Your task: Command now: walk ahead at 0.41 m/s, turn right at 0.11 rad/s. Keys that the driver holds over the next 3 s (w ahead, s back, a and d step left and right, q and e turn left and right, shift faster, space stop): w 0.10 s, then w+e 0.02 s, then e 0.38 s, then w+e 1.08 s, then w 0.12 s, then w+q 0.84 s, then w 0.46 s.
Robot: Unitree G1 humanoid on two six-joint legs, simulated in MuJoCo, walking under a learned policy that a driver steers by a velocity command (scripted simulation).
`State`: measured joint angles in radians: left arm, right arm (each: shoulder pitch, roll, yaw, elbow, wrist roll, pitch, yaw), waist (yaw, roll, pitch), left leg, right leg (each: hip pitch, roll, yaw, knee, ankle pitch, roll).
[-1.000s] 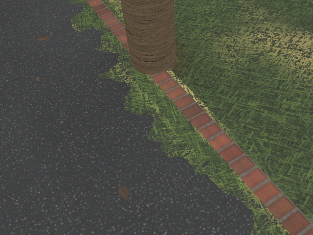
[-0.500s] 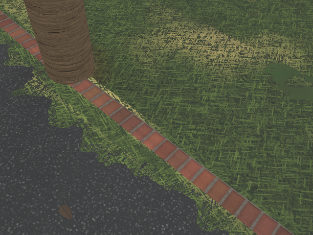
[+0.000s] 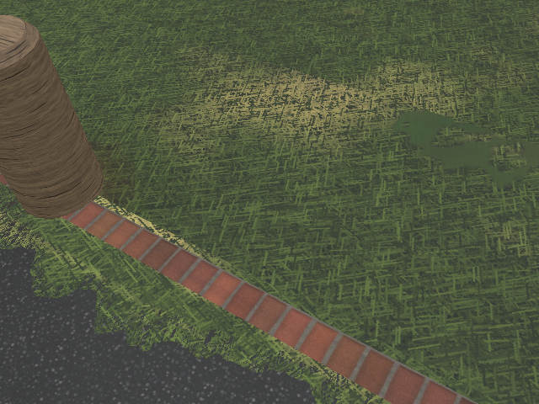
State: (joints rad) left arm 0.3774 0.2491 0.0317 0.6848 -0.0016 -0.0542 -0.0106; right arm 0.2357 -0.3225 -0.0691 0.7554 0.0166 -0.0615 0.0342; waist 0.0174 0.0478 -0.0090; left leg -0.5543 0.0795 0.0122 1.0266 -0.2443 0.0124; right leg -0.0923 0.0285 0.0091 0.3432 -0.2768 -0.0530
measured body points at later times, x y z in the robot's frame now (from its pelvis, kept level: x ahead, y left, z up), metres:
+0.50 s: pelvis +0.20 +0.04 -0.01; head +0.25 +0.03 +0.43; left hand +0.33 +0.32 -0.12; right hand +0.34 -0.25 -0.11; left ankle +0.29 +0.13 -0.75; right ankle +0.17 -0.10 -0.68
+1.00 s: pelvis +0.33 -0.05 +0.01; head +0.34 -0.10 +0.45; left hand +0.46 +0.20 -0.09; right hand +0.41 -0.38 -0.10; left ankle +0.53 +0.05 -0.68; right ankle +0.23 -0.11 -0.75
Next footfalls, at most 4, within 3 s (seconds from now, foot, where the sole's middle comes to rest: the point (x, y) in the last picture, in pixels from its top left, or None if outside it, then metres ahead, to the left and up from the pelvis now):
0.28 left None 0.33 0.13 -0.78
0.74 right None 0.26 -0.12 -0.78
1.20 left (331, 344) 0.67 -0.07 -0.78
1.72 right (483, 328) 0.71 -0.47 -0.78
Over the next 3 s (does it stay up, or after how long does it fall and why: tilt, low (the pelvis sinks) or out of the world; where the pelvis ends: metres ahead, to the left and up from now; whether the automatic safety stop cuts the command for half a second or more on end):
stays up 1.28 -0.74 0.00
